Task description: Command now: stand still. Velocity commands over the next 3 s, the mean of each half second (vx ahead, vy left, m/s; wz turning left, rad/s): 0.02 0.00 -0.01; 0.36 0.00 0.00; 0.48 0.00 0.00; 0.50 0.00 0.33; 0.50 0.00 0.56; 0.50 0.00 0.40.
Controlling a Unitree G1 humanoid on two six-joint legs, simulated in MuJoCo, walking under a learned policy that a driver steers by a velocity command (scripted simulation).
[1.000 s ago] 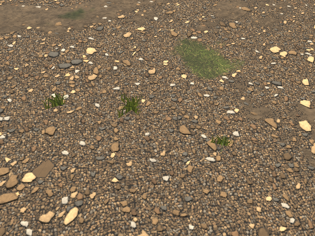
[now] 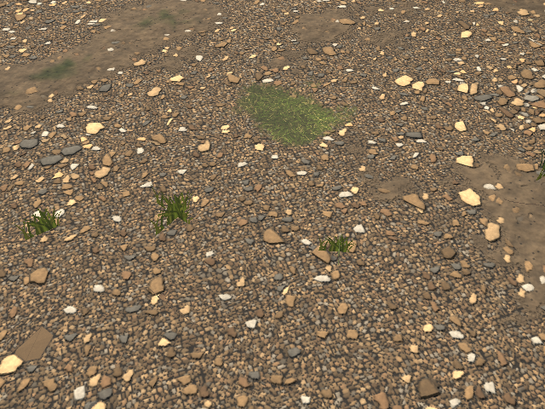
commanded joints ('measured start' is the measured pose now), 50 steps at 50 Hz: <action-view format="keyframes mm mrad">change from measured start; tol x16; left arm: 1 -17 100 19 -19 -2 -13 6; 33 3 27 -5 102 -37 -130 -26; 38 536 240 69 276 -37 -135 -40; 44 293 39 -25 185 -13 -107 -32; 50 287 165 -1 159 -29 -119 9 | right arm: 1 8 -116 -25 -25 1 -9 -4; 33 212 -170 -43 115 47 -80 15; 50 -295 -60 -3 -180 37 -89 65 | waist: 1 -5 -7 -22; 34 0 183 102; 36 78 119 64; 38 211 -276 -55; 42 81 -38 78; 50 31 -107 114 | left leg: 1 -26 26 -27 -96 123 17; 20 -24 6 -11 -114 135 19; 23 -80 -21 -2 -96 -300 57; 34 28 254 -448 -233 -248 260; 37 -246 59 -117 156 287 133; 38 -565 -79 53 561 230 37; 39 -724 -77 -33 712 -240 50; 41 -873 13 -76 876 -195 92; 50 -325 6 60 115 330 43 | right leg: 1 18 -39 44 -87 148 -18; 20 27 -33 23 -103 162 -15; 25 -122 -26 41 -94 -450 -78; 34 -242 3 -50 128 -128 -95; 36 -37 2 -23 20 -31 -107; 38 552 -223 422 -174 269 -227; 39 577 -351 580 -206 421 -271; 47 33 -150 53 -431 362 -158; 50 82 -202 58 -490 361 -160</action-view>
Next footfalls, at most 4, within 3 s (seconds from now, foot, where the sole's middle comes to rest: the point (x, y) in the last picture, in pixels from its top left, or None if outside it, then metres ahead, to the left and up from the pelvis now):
1.12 left None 0.44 0.12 -0.77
1.68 right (333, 333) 0.72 -0.13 -0.77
2.20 left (225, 260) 0.96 0.17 -0.77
2.70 right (239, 177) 1.30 0.14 -0.77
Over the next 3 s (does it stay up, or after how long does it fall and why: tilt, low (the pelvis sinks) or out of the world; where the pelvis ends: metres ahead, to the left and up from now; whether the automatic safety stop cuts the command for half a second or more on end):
stays up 1.22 0.21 0.01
